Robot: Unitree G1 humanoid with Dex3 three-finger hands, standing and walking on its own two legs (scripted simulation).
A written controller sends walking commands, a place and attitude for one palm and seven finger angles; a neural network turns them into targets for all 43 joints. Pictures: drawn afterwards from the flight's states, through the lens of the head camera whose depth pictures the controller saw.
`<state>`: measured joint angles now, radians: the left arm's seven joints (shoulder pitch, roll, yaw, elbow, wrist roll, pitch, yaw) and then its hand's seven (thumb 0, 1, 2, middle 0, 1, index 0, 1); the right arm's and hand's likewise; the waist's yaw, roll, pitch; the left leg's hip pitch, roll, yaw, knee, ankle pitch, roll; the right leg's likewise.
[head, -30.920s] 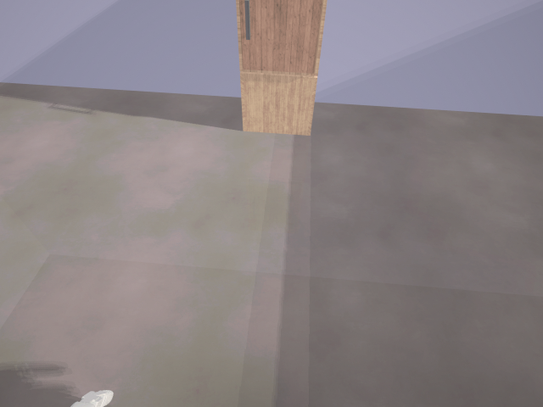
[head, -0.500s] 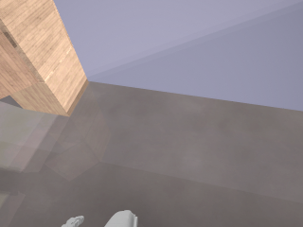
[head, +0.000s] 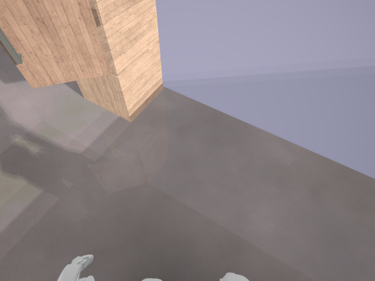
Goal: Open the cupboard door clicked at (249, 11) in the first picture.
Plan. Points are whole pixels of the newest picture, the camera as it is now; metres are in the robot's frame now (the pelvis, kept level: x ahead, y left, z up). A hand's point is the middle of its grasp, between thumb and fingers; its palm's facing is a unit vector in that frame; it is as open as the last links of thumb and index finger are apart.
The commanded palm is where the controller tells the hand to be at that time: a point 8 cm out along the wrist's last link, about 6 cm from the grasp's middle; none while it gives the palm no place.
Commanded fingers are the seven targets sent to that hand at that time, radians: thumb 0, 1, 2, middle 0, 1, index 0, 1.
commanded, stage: turn to face it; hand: left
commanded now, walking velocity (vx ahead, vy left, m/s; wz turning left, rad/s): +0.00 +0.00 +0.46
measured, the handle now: (7, 41) +0.93 +0.78 -0.08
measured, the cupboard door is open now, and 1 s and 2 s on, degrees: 49 49 49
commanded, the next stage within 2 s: take the last steps up to it in 0.32 s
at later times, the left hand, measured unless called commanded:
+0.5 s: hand out of the picture +0.00 +0.19 -0.19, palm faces +0.26 -0.94 -0.21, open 7.4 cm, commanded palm none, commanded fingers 0.00 0.90 0.90 -0.20 -0.30 -0.20 -0.30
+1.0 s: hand out of the picture +0.03 +0.16 -0.15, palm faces +0.41 -0.89 -0.20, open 7.4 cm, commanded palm none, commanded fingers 0.00 0.90 0.90 -0.20 -0.30 -0.20 -0.30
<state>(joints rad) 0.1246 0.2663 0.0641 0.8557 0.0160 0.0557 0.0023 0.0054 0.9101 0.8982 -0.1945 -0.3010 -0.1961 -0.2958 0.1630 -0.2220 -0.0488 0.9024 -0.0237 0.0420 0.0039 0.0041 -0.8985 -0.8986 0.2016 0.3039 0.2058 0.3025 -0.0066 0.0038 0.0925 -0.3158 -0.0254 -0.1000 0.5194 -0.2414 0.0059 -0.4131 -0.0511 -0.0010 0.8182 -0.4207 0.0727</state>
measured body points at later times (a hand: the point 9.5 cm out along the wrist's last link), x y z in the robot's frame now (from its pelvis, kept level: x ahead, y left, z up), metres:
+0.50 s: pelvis +0.03 -0.01 -0.01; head +0.07 +0.02 +0.44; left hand -0.01 +0.24 -0.17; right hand +0.20 -0.23 -0.14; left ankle +0.02 +0.09 -0.74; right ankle +0.00 -0.15 -0.70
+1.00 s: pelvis +0.12 +0.01 +0.01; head +0.15 +0.01 +0.46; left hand +0.01 +0.21 -0.14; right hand +0.27 -0.20 -0.14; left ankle +0.12 +0.18 -0.67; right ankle +0.09 -0.14 -0.74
